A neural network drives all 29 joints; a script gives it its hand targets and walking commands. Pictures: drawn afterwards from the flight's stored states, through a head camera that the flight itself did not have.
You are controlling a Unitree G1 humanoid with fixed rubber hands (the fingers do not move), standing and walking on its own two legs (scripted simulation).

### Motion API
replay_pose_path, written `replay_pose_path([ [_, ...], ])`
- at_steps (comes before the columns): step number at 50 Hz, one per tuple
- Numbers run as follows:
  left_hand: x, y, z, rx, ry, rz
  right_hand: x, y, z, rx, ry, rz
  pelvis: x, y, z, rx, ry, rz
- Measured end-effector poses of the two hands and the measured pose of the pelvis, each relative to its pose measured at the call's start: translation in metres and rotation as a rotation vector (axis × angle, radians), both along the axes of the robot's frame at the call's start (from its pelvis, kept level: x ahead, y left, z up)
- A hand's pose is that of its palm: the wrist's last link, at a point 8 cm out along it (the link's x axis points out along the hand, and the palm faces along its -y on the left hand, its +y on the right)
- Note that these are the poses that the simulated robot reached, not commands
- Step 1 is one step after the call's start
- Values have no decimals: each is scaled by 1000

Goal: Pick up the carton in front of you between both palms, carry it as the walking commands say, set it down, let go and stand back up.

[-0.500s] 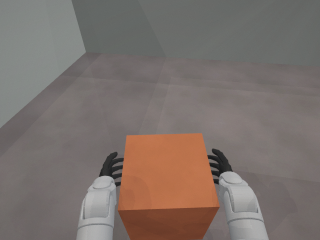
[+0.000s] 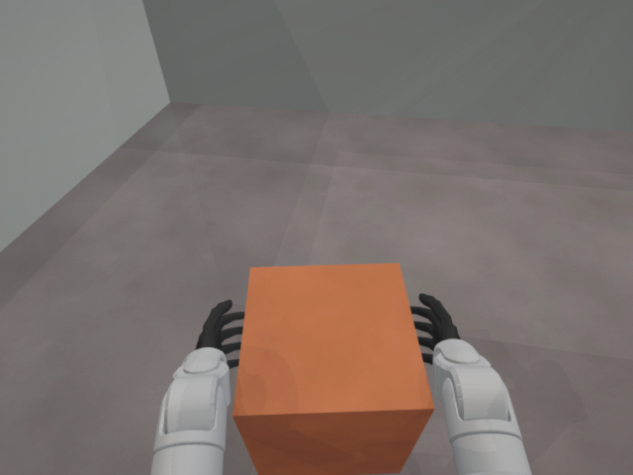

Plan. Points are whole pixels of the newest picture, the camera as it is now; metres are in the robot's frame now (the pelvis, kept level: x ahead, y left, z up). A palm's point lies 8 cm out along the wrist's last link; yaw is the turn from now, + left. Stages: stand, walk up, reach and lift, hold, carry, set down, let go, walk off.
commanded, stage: carry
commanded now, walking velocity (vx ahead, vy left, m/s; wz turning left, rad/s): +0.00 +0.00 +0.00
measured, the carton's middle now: (327, 373) +0.30 +0.00 -0.04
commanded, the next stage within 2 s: hold in 0.16 s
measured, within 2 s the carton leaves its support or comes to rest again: neither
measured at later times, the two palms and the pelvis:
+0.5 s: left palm (190, 387) +0.24 +0.17 +0.04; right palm (436, 360) +0.27 -0.13 +0.04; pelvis -0.02 +0.00 +0.01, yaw +4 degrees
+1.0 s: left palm (218, 366) +0.29 +0.15 +0.00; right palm (434, 354) +0.30 -0.15 +0.00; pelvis -0.04 -0.01 -0.02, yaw +3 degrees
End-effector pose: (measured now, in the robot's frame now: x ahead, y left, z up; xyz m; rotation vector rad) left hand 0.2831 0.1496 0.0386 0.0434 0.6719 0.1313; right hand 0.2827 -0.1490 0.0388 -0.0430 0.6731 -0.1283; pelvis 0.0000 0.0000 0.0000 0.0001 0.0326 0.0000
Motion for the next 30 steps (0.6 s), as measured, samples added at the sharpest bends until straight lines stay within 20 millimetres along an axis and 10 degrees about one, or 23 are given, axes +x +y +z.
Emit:
replay_pose_path([
  [30,-43,13,7,4,-3,70,-21,14,7,-8,-4,79,-28,-7,4,5,-199,70],
])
